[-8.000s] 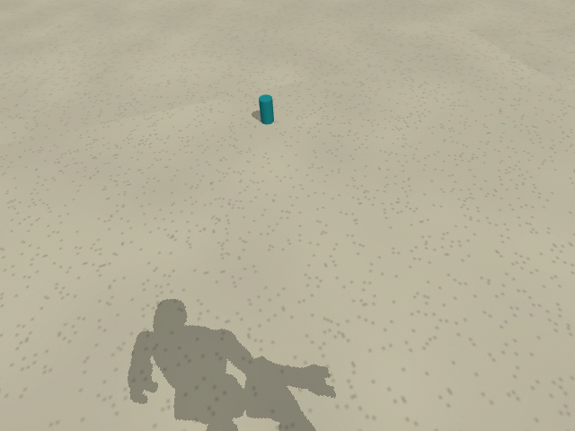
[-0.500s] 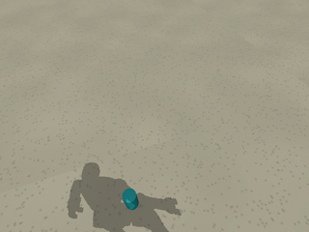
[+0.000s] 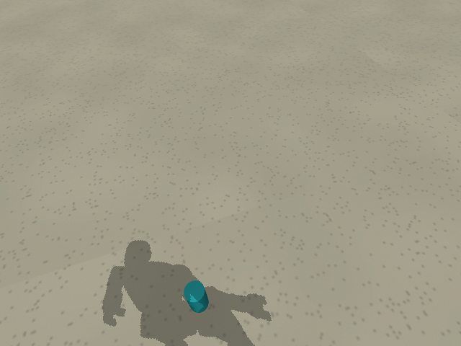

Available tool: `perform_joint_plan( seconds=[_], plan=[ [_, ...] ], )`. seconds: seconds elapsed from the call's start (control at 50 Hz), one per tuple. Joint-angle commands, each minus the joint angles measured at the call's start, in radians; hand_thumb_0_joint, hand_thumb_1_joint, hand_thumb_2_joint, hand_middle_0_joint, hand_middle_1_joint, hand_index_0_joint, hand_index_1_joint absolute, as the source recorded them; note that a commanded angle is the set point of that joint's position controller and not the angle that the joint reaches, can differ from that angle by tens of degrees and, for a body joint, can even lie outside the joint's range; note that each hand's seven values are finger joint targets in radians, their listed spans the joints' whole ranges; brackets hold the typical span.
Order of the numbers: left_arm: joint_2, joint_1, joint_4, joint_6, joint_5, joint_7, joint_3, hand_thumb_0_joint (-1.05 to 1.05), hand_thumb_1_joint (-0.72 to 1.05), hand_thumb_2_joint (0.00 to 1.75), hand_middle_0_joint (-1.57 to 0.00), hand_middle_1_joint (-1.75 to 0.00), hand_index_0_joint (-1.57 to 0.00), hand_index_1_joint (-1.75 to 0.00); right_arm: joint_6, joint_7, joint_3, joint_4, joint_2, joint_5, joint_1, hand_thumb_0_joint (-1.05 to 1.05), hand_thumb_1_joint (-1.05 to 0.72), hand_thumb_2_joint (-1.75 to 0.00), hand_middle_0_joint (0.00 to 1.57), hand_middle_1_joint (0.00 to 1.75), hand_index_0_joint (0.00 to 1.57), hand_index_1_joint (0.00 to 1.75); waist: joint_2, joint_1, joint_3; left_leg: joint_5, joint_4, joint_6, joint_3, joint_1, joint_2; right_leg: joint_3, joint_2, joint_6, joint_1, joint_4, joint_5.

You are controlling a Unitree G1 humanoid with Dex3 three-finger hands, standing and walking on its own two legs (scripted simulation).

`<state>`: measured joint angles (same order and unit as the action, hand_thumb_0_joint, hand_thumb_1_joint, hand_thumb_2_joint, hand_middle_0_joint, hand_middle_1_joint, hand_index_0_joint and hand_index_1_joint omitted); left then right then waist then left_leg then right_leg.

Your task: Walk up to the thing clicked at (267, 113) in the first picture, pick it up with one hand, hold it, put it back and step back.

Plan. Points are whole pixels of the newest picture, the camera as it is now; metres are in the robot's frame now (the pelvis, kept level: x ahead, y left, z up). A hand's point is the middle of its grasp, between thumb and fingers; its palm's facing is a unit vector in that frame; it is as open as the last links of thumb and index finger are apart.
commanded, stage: stand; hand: left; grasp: from the side
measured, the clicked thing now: (196, 297) +0.41 +0.19 -0.71
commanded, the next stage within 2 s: go down in 0.06 s
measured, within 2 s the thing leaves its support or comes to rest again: neither
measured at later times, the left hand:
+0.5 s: hand out of the picture +0.15 +0.26 -0.16, palm faces +0.03 -0.94 -0.34, open 13.4 cm
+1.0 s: hand out of the picture +0.13 +0.28 -0.19, palm faces +0.06 -0.94 -0.32, open 17.5 cm
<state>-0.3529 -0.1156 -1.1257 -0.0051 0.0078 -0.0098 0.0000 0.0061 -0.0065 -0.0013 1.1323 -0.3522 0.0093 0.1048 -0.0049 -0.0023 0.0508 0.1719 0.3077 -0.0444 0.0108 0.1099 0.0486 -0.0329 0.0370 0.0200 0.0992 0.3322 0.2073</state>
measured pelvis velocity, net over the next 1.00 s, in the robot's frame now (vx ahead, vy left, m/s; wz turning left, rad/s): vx -0.01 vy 0.01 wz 0.00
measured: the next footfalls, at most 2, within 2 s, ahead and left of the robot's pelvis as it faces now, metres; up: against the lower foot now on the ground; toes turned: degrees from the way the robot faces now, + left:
none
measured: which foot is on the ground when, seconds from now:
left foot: down 0.00-1.00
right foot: down 0.00-1.00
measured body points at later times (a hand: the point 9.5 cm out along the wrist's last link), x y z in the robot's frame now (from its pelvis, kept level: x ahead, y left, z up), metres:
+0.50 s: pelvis -0.01 +0.00 -0.02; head +0.05 +0.01 +0.42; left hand +0.15 +0.31 -0.14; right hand +0.09 -0.26 -0.14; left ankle +0.00 +0.15 -0.75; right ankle -0.02 -0.13 -0.75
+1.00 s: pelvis -0.01 +0.01 -0.08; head +0.06 +0.03 +0.37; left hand +0.13 +0.32 -0.17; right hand +0.15 -0.24 -0.16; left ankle +0.00 +0.15 -0.75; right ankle -0.02 -0.13 -0.75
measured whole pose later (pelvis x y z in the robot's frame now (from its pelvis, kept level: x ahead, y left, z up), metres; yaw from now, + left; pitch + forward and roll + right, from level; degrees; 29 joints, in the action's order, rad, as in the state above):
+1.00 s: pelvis -0.01 +0.01 -0.08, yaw +0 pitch +14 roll -2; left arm -0.33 -0.28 -0.40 0.29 0.03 -0.07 -0.22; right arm 0.13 0.08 -0.02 0.56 -0.23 -0.01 0.22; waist 0.00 -0.04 -0.11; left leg 0.49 1.05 -0.03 -0.03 0.80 0.06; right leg -0.04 0.04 0.03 0.75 1.00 0.50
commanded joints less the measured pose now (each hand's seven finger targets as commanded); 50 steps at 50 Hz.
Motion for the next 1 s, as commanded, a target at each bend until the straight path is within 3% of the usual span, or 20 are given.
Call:
perform_joint_plan(
  seconds=[0.0, 0.12, 0.14, 0.16, 0.18, 0.2, 0.22, 0.24, 0.28, 0.32, 0.36, 0.42, 0.54, 0.56, 0.58, 0.6, 0.72, 0.74, 0.88, 0.98],
  plan=[
    [-0.226, 0.035, 0.058, -0.024, 0.001, 0.018, -0.043, 0.00, 0.90, 0.90, -0.20, -0.30, -0.20, -0.30, 0.018, 0.012, -0.038, -0.055, -0.214, 0.000, -0.034, 0.00, -0.90, -0.90, 0.20, 0.30, 0.20, 0.30, 0.009, 0.000, -0.092, -0.174, -0.024, 0.051, -0.066, -0.037, 0.095, 0.076, 0.108, -0.035, -0.009, -0.057, -0.182],
    [-0.223, 0.032, 0.058, -0.023, 0.000, 0.018, -0.043, 0.00, 0.90, 0.90, -0.20, -0.30, -0.20, -0.30, 0.018, 0.012, -0.038, -0.059, -0.214, 0.000, -0.039, 0.00, -0.90, -0.90, 0.20, 0.30, 0.20, 0.30, 0.003, 0.003, -0.086, -0.196, -0.026, 0.047, -0.064, -0.039, 0.093, 0.073, 0.104, -0.037, -0.006, -0.054, -0.192],
    [-0.217, 0.029, 0.057, -0.025, 0.001, 0.018, -0.042, 0.00, 0.82, 0.82, -0.12, -0.22, -0.12, -0.22, 0.019, 0.012, -0.039, -0.060, -0.218, 0.000, -0.035, 0.00, -0.93, -0.91, 0.21, 0.30, 0.20, 0.30, -0.008, 0.003, -0.095, -0.206, -0.020, 0.052, -0.062, -0.038, 0.096, 0.074, 0.107, -0.037, -0.016, -0.057, -0.211],
    [-0.038, 0.380, 0.408, -0.113, -0.041, 0.028, -0.049, 0.00, 0.74, 0.74, -0.04, -0.14, -0.04, -0.14, 0.064, 0.032, -0.005, -0.333, -0.038, -0.063, 0.000, 0.00, -0.99, -0.92, 0.20, 0.30, 0.20, 0.30, -0.034, -0.120, -0.016, -0.051, 0.054, 0.049, 0.054, 0.088, -0.054, 0.010, -0.022, -0.020, 0.210, 0.005, -0.147],
    [-0.104, 0.466, 0.327, -0.097, -0.034, 0.034, -0.074, 0.00, 0.66, 0.66, -0.01, -0.06, -0.01, -0.06, 0.061, 0.041, -0.010, -0.277, -0.070, -0.064, 0.048, 0.00, -1.00, -0.93, 0.20, 0.30, 0.20, 0.30, 0.004, -0.086, -0.054, -0.033, 0.065, 0.052, 0.045, 0.084, -0.053, -0.001, -0.020, -0.017, 0.159, 0.017, -0.118],
    [-0.225, 0.281, 0.178, -0.065, -0.007, 0.040, -0.150, 0.00, 0.58, 0.58, -0.01, -0.06, -0.01, -0.05, 0.050, 0.051, -0.037, -0.276, -0.112, -0.066, 0.088, 0.00, -0.99, -0.93, 0.20, 0.30, 0.20, 0.30, 0.015, -0.046, -0.036, -0.026, 0.074, 0.050, 0.044, 0.114, -0.049, -0.009, -0.027, -0.024, 0.161, 0.024, -0.086],
    [-0.238, 0.242, 0.101, -0.047, 0.016, 0.029, -0.172, 0.00, 0.50, 0.50, -0.01, -0.06, -0.02, -0.05, 0.046, 0.050, -0.052, -0.290, -0.108, -0.056, 0.097, 0.00, -0.98, -0.92, 0.20, 0.30, 0.20, 0.30, 0.046, -0.043, -0.075, -0.037, 0.113, 0.054, 0.040, 0.144, -0.056, -0.008, -0.024, -0.024, 0.174, 0.046, -0.085],
    [-0.245, 0.303, 0.114, -0.041, 0.031, 0.012, -0.182, 0.00, 0.42, 0.42, -0.01, -0.08, -0.02, -0.07, 0.047, 0.050, -0.057, -0.323, -0.102, -0.052, 0.106, 0.00, -0.98, -0.92, 0.20, 0.30, 0.20, 0.30, 0.071, -0.040, -0.107, -0.054, 0.148, 0.057, 0.033, 0.156, -0.051, -0.011, -0.029, -0.023, 0.189, 0.085, -0.104],
    [-0.228, 0.170, 0.075, -0.031, 0.070, -0.006, -0.220, 0.00, 0.26, 0.26, -0.02, -0.08, -0.02, -0.07, 0.054, 0.048, -0.082, -0.361, -0.091, -0.030, 0.135, 0.00, -0.94, -0.91, 0.20, 0.30, 0.20, 0.30, 0.024, -0.002, -0.216, -0.097, 0.199, 0.050, 0.037, 0.182, -0.063, -0.003, -0.020, -0.026, 0.167, 0.143, -0.147],
    [-0.237, 0.086, 0.146, -0.007, 0.081, -0.010, -0.258, 0.00, 0.14, 0.19, -0.03, -0.08, -0.03, -0.07, 0.058, 0.042, -0.093, -0.420, -0.091, -0.030, 0.144, 0.00, -0.93, -0.91, 0.20, 0.30, 0.20, 0.30, -0.038, 0.038, -0.288, -0.143, 0.220, 0.039, 0.035, 0.186, -0.067, -0.003, -0.025, -0.035, 0.146, 0.179, -0.165],
    [-0.196, 0.074, 0.174, 0.032, 0.081, -0.011, -0.243, 0.00, 0.03, 0.16, -0.04, -0.09, -0.04, -0.07, 0.061, 0.041, -0.092, -0.461, -0.079, -0.035, 0.131, 0.00, -0.91, -0.90, 0.20, 0.30, 0.20, 0.30, -0.032, 0.027, -0.268, -0.142, 0.215, 0.036, 0.031, 0.201, -0.066, -0.009, -0.031, -0.034, 0.153, 0.175, -0.155],
    [-0.196, 0.103, 0.268, 0.082, 0.080, -0.016, -0.252, 0.00, -0.16, 0.10, -0.06, -0.07, -0.06, -0.06, 0.064, 0.036, -0.094, -0.514, -0.073, -0.038, 0.112, 0.00, -0.90, -0.90, 0.20, 0.30, 0.20, 0.30, -0.018, 0.004, -0.262, -0.127, 0.256, 0.040, 0.025, 0.233, -0.056, -0.013, -0.037, -0.033, 0.214, 0.211, -0.132],
    [-0.176, 0.084, 0.448, 0.115, 0.060, -0.027, -0.259, 0.00, -0.46, 0.07, -0.07, -0.09, -0.06, -0.09, 0.089, 0.037, -0.094, -0.570, -0.061, -0.035, 0.133, 0.00, -0.86, -0.89, 0.20, 0.30, 0.20, 0.30, -0.032, -0.018, -0.285, -0.067, 0.374, 0.038, 0.016, 0.328, -0.040, -0.015, -0.042, -0.031, 0.350, 0.331, -0.066],
    [-0.155, 0.043, 0.409, 0.122, 0.057, -0.031, -0.257, 0.00, -0.49, 0.05, -0.07, -0.09, -0.07, -0.09, 0.094, 0.036, -0.086, -0.560, -0.052, -0.033, 0.143, 0.00, -0.86, -0.89, 0.20, 0.30, 0.20, 0.30, -0.025, -0.026, -0.271, -0.036, 0.392, 0.039, 0.012, 0.353, -0.036, -0.016, -0.043, -0.030, 0.375, 0.355, -0.037],
    [-0.183, 0.088, 0.525, 0.116, 0.056, -0.032, -0.264, 0.00, -0.52, 0.05, -0.07, -0.10, -0.07, -0.10, 0.104, 0.038, -0.096, -0.588, -0.061, -0.033, 0.128, 0.00, -0.85, -0.89, 0.20, 0.30, 0.20, 0.30, -0.046, -0.013, -0.302, -0.047, 0.413, 0.036, 0.005, 0.363, -0.034, -0.020, -0.043, -0.031, 0.391, 0.380, -0.042],
    [-0.168, 0.026, 0.479, 0.125, 0.056, -0.032, -0.268, 0.00, -0.54, 0.04, -0.08, -0.09, -0.07, -0.09, 0.106, 0.038, -0.093, -0.579, -0.054, -0.031, 0.146, 0.00, -0.85, -0.88, 0.20, 0.30, 0.20, 0.30, -0.035, -0.021, -0.295, -0.022, 0.427, 0.037, 0.006, 0.380, -0.034, -0.016, -0.040, -0.030, 0.405, 0.392, -0.022],
    [-0.183, -0.036, 0.719, 0.171, 0.046, -0.036, -0.282, 0.00, -0.61, 0.03, -0.08, -0.08, -0.07, -0.08, 0.130, 0.057, -0.093, -0.645, -0.053, -0.031, 0.124, 0.00, -0.83, -0.88, 0.20, 0.30, 0.20, 0.30, -0.069, -0.015, -0.360, -0.023, 0.505, 0.037, -0.007, 0.426, -0.027, -0.017, -0.035, -0.028, 0.466, 0.469, -0.022],
    [-0.176, -0.080, 0.679, 0.190, 0.047, -0.036, -0.283, 0.00, -0.61, 0.03, -0.08, -0.08, -0.07, -0.08, 0.133, 0.064, -0.089, -0.642, -0.051, -0.031, 0.129, 0.00, -0.84, -0.88, 0.20, 0.30, 0.20, 0.30, -0.047, -0.026, -0.339, -0.018, 0.518, 0.039, -0.007, 0.446, -0.029, -0.018, -0.037, -0.025, 0.481, 0.476, -0.018],
    [-0.179, -0.144, 0.844, 0.263, 0.032, -0.043, -0.292, 0.00, -0.61, 0.04, -0.08, -0.09, -0.08, -0.09, 0.158, 0.092, -0.076, -0.682, -0.041, -0.026, 0.117, 0.00, -0.84, -0.88, 0.20, 0.30, 0.20, 0.30, -0.082, -0.035, -0.331, 0.044, 0.571, 0.040, -0.021, 0.515, -0.023, -0.025, -0.037, -0.026, 0.559, 0.529, 0.043],
    [-0.171, -0.180, 0.946, 0.279, 0.019, -0.048, -0.295, 0.00, -0.61, 0.04, -0.08, -0.08, -0.08, -0.08, 0.178, 0.105, -0.071, -0.717, -0.027, -0.019, 0.111, 0.00, -0.85, -0.89, 0.20, 0.30, 0.20, 0.30, -0.092, -0.036, -0.378, 0.039, 0.618, 0.042, -0.027, 0.544, -0.020, -0.029, -0.038, -0.028, 0.592, 0.574, 0.042]
  ],
)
